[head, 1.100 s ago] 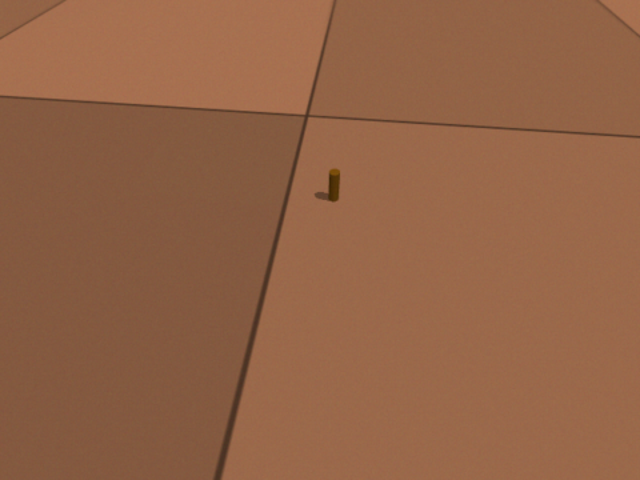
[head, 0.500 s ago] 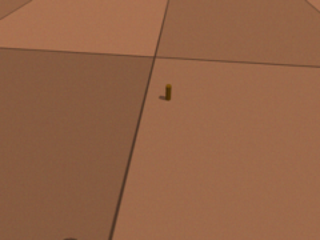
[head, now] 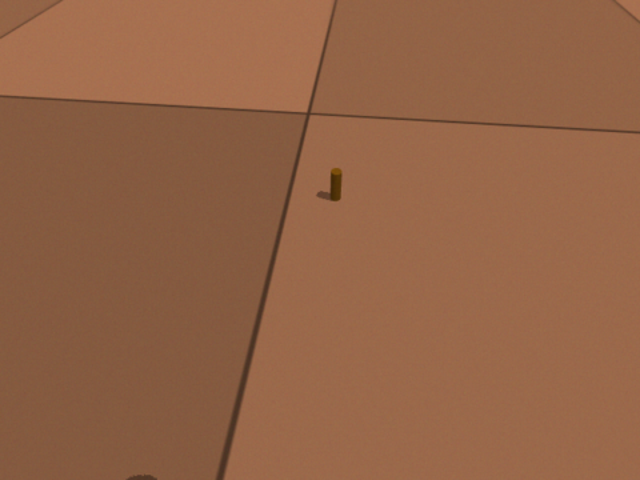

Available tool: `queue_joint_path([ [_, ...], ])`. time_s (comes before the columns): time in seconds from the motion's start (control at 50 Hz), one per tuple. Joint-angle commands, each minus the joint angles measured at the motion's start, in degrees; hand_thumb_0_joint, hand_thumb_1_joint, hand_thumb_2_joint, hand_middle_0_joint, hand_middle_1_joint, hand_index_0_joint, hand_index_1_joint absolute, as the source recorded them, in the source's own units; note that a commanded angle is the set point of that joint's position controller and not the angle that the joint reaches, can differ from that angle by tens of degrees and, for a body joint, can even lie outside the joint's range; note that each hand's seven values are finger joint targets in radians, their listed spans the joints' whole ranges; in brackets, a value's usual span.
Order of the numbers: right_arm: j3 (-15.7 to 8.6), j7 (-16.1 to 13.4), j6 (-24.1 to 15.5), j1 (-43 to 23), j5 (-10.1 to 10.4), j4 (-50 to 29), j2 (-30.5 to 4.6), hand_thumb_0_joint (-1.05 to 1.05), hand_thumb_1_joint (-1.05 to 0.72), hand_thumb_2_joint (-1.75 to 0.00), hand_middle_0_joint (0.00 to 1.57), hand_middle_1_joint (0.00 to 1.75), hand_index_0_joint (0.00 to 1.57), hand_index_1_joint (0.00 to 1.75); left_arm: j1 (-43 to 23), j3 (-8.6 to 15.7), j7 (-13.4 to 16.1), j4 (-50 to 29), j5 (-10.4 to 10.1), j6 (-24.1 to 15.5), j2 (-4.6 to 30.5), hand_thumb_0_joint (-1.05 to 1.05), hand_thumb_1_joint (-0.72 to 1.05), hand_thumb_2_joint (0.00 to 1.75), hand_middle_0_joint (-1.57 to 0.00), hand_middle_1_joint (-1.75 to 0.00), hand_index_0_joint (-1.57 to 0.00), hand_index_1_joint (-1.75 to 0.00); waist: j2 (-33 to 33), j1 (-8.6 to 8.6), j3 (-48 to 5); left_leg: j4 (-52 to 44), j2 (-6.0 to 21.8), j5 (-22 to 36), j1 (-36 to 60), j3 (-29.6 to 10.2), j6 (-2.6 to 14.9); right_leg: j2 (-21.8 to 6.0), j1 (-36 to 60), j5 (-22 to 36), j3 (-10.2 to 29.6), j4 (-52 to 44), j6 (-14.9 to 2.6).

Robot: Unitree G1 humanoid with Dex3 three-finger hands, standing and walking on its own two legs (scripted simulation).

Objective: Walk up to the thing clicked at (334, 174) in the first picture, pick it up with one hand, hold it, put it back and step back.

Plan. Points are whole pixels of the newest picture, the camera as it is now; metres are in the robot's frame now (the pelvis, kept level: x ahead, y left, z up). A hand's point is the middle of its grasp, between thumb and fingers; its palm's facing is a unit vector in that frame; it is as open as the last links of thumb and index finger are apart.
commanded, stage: stand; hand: left
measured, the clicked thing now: (335, 185) +1.39 -0.03 -0.70
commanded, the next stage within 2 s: walk up in 0.02 s
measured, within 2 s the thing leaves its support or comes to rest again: neither
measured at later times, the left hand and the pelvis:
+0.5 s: hand (194, 453) +0.17 +0.20 -0.14, palm faces -0.08 -0.91 -0.40, open 7.4 cm; pelvis +0.11 -0.08 -0.01, yaw -6 degrees
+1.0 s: hand (252, 272) +0.49 +0.16 -0.14, palm faces -0.25 -0.90 -0.36, open 7.4 cm; pelvis +0.36 -0.10 -0.01, yaw -10 degrees
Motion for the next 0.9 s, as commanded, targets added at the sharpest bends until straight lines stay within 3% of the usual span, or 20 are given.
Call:
queue_joint_path([
  [0.0,-6.20,0.32,-2.57,2.23,-1.50,-6.34,-18.46,0.00,-0.90,-0.90,0.20,0.30,0.20,0.30,1.55,6.71,-0.99,-7.30,1.25,-1.43,17.55,0.00,0.90,0.90,-0.20,-0.30,-0.20,-0.30,-1.96,-0.87,-9.27,2.30,5.80,-24.59,2.90,-5.00,5.64,-4.20,-2.87,-22.77,7.46,1.22,-3.69],
  [0.04,-7.42,1.07,-3.03,4.76,-1.89,-5.93,-19.19,0.00,-0.90,-0.90,0.20,0.30,0.20,0.30,-3.50,6.95,-2.29,-9.22,1.96,-1.27,15.37,0.00,0.90,0.90,-0.20,-0.30,-0.20,-0.30,3.20,-3.30,0.38,-2.01,10.02,-35.99,1.82,-12.21,8.73,-3.23,-19.97,-27.72,6.60,9.82,-3.75],
  [0.06,-8.17,1.17,-3.26,6.91,-1.94,-6.26,-19.44,0.00,-0.90,-0.90,0.20,0.30,0.20,0.30,-6.61,6.55,-2.76,-10.82,1.77,-1.18,13.19,0.00,0.90,0.90,-0.20,-0.30,-0.20,-0.30,6.46,-5.00,4.97,-7.10,15.49,-36.09,5.81,-18.75,11.57,-0.89,-29.93,-19.55,2.69,18.03,-2.61],
  [0.08,-9.20,1.16,-3.71,7.60,-2.10,-6.82,-21.18,0.00,-0.90,-0.90,0.20,0.30,0.20,0.30,-7.64,6.56,-2.83,-12.20,1.87,-1.40,12.54,0.00,0.90,0.90,-0.20,-0.30,-0.20,-0.30,9.29,-5.80,7.35,-11.42,23.07,-31.18,6.99,-25.59,15.25,-1.82,-35.48,-16.78,3.45,27.54,-1.76],
  [0.1,-9.33,0.92,-4.37,7.41,-1.96,-8.13,-21.42,0.00,-0.90,-0.90,0.20,0.30,0.20,0.30,-7.30,6.64,-2.87,-13.00,1.72,-1.87,14.01,0.00,0.90,0.90,-0.20,-0.30,-0.20,-0.30,5.10,-5.18,6.37,-12.25,25.09,-28.53,7.69,-27.05,16.50,-5.00,-36.16,-16.07,8.10,28.81,-1.78],
  [0.22,-9.18,2.02,-4.28,-3.15,-2.54,-13.98,-20.00,0.00,-0.90,-0.90,0.20,0.30,0.20,0.30,3.98,7.58,-5.48,-12.18,1.09,-1.70,14.15,0.00,0.90,0.90,-0.20,-0.30,-0.20,-0.30,11.92,1.89,0.84,-8.24,14.30,-22.03,-6.09,-4.53,9.64,-4.56,-12.35,-8.78,0.87,18.57,-0.64],
  [0.28,-7.94,2.24,-3.20,-2.00,-2.69,-14.51,-15.96,0.00,-0.90,-0.90,0.20,0.30,0.20,0.30,16.41,9.37,-4.16,-7.99,1.59,-2.53,16.62,0.00,0.90,0.90,-0.20,-0.30,-0.20,-0.30,-3.64,6.98,-3.54,14.36,7.34,-23.29,-19.22,4.01,7.01,0.81,11.45,-3.15,-4.24,10.92,-0.12],
  [0.3,-6.40,2.31,-3.11,0.06,-2.38,-15.26,-11.84,0.00,-0.90,-0.90,0.20,0.30,0.20,0.30,22.39,10.80,-3.01,-7.22,2.16,-3.03,20.73,0.00,0.90,0.90,-0.20,-0.30,-0.20,-0.30,-18.28,9.91,-4.92,33.43,1.65,-26.40,-30.07,8.68,5.24,-4.20,19.13,-17.88,6.45,4.19,-2.38],
  [0.32,-5.43,2.55,-3.00,-0.51,-1.04,-17.36,-10.76,0.00,-0.90,-0.90,0.20,0.30,0.20,0.30,21.55,11.29,-2.29,-10.45,2.32,-3.60,25.11,0.00,0.90,0.90,-0.20,-0.30,-0.20,-0.30,-22.25,9.14,-3.91,45.39,-2.38,-24.52,-38.11,4.13,2.73,-19.26,14.25,-38.62,37.07,-10.65,-9.34],
  [0.34,-6.81,2.32,-2.65,-2.38,-1.27,-16.92,-15.94,0.00,-0.90,-0.90,0.20,0.30,0.20,0.30,14.69,10.41,-2.43,-12.71,1.29,-3.60,26.02,0.00,0.90,0.90,-0.20,-0.30,-0.20,-0.30,-11.43,6.29,2.12,46.74,3.41,-19.87,-34.04,-2.75,1.92,-24.43,1.70,-46.50,44.05,-14.96,-14.26],
  [0.38,-7.42,2.80,-2.92,2.02,-0.75,-14.15,-17.97,0.00,-0.90,-0.90,0.20,0.30,0.20,0.30,7.94,9.48,-2.20,-14.50,0.22,-3.84,23.02,0.00,0.90,0.90,-0.20,-0.30,-0.20,-0.30,-5.55,1.97,5.37,45.20,6.97,-12.34,-31.88,-2.86,1.69,-20.09,-2.43,-36.02,33.30,-12.14,-13.61],
  [0.46,-7.47,4.15,-2.63,7.03,-0.97,-12.77,-16.63,0.00,-0.90,-0.90,0.20,0.30,0.20,0.30,7.82,8.19,-2.16,-15.22,-0.24,-4.60,19.78,0.00,0.90,0.90,-0.20,-0.30,-0.20,-0.30,-7.56,0.13,4.91,34.82,7.57,-7.14,-23.86,-0.44,0.94,-13.53,-8.10,-23.06,16.95,-10.67,-11.33],
  [0.62,-7.88,4.80,-3.88,0.61,-1.24,-17.26,-14.75,0.00,-0.90,-0.90,0.20,0.30,0.20,0.30,9.41,7.92,-2.41,-17.49,-0.05,-5.01,20.41,0.00,0.90,0.90,-0.20,-0.30,-0.20,-0.30,-4.00,1.78,3.04,15.67,5.25,-0.76,-14.71,4.79,0.32,-11.98,-7.85,-12.64,9.59,-4.96,-11.08],
  [0.68,-9.05,3.77,-4.86,9.97,-1.52,-15.46,-16.07,0.00,-0.90,-0.90,0.20,0.30,0.20,0.30,10.66,6.66,-2.33,-17.87,0.18,-4.80,18.24,0.00,0.90,0.90,-0.20,-0.30,-0.20,-0.30,1.26,-3.86,-2.65,10.85,1.05,-2.38,4.28,7.30,2.51,-8.54,-13.01,7.73,4.33,14.14,-8.36],
  [0.7,-10.29,2.98,-5.32,17.64,-2.25,-14.14,-19.72,0.00,-0.90,-0.90,0.20,0.30,0.20,0.30,13.14,5.59,-2.00,-18.46,-0.40,-4.58,15.00,0.00,0.90,0.90,-0.20,-0.30,-0.20,-0.30,11.45,-6.68,-7.93,3.83,8.08,-13.14,14.50,-3.65,6.35,-3.26,-19.32,7.72,-0.16,33.25,-5.93],
  [0.72,-11.48,2.36,-5.70,20.96,-2.37,-15.09,-24.54,0.00,-0.90,-0.90,0.20,0.30,0.20,0.30,14.85,4.78,-1.66,-18.82,-1.12,-4.55,11.35,0.00,0.90,0.90,-0.20,-0.30,-0.20,-0.30,20.11,-6.86,-9.37,-4.42,23.70,-20.10,21.45,-33.14,11.11,6.40,-34.39,-17.27,1.17,44.85,-2.66],
  [0.74,-11.66,2.36,-5.50,18.58,0.13,-15.77,-25.13,0.00,-0.90,-0.90,0.20,0.30,0.20,0.30,12.32,5.97,-0.63,-18.22,-0.72,-4.50,18.12,0.00,0.90,0.90,-0.20,-0.30,-0.20,-0.30,11.66,-6.68,-9.31,-5.04,26.31,-19.76,17.20,-36.56,16.38,2.31,-34.32,-19.99,8.38,50.17,-3.77],
  [0.78,-9.48,1.85,-5.31,13.01,0.64,-17.78,-20.07,0.00,-0.90,-0.90,0.20,0.30,0.20,0.30,12.14,5.54,-0.92,-17.13,-1.49,-4.67,17.51,0.00,0.90,0.90,-0.20,-0.30,-0.20,-0.30,5.38,-3.20,-2.61,-2.66,20.95,-7.22,9.61,-19.16,14.05,-1.66,-33.46,-12.68,9.09,50.06,-3.24],
  [0.82,-8.19,1.69,-5.59,10.59,0.84,-18.32,-17.83,0.00,-0.90,-0.90,0.20,0.30,0.20,0.30,13.49,5.73,-1.63,-15.87,-1.41,-4.47,16.50,0.00,0.90,0.90,-0.20,-0.30,-0.20,-0.30,7.60,-1.28,0.42,-3.05,17.71,3.04,1.75,-8.99,12.28,-4.07,-28.73,-9.92,7.80,43.97,-2.37],
  [0.88,-8.09,1.73,-5.71,9.85,0.05,-19.83,-18.46,0.00,-0.90,-0.90,0.20,0.30,0.20,0.30,10.63,5.42,-2.99,-17.50,-0.96,-3.97,14.47,0.00,0.90,0.90,-0.20,-0.30,-0.20,-0.30,9.03,-1.33,0.52,-2.69,17.41,9.36,0.96,-2.97,14.53,-5.29,-26.80,-9.77,3.15,32.09,-0.30],
])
